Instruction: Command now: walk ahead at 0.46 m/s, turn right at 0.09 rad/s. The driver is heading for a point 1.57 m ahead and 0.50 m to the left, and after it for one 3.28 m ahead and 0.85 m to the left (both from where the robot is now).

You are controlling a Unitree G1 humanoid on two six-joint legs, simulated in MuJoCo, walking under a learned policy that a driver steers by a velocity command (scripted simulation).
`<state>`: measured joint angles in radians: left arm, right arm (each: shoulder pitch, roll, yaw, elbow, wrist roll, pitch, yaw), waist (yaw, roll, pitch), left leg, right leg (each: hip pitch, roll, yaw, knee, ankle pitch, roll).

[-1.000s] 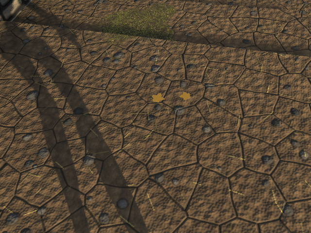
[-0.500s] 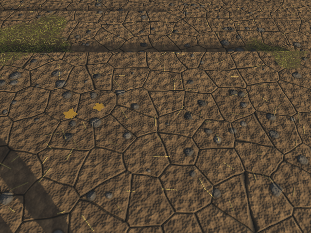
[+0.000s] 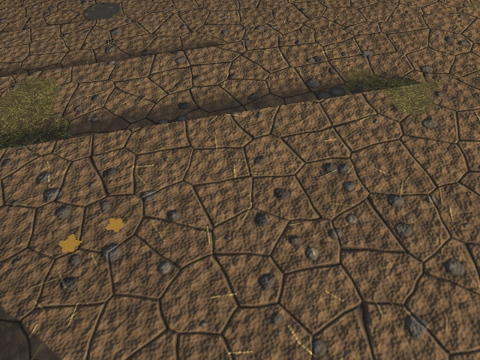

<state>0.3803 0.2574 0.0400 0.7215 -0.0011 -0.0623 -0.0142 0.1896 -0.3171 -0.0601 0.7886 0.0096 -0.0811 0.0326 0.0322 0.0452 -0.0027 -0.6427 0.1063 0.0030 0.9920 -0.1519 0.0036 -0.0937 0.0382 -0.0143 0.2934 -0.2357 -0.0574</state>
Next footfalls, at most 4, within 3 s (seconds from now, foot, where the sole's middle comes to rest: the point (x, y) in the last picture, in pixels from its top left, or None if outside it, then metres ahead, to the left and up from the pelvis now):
0.28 left None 0.35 0.13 -0.79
0.78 right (312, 314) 0.63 -0.11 -0.79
1.28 left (232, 255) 0.83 0.13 -0.79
1.78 right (304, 245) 0.86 -0.10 -0.79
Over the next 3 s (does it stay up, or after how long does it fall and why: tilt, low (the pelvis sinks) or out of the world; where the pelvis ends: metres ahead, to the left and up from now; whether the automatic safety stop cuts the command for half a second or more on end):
stays up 0.95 0.07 0.00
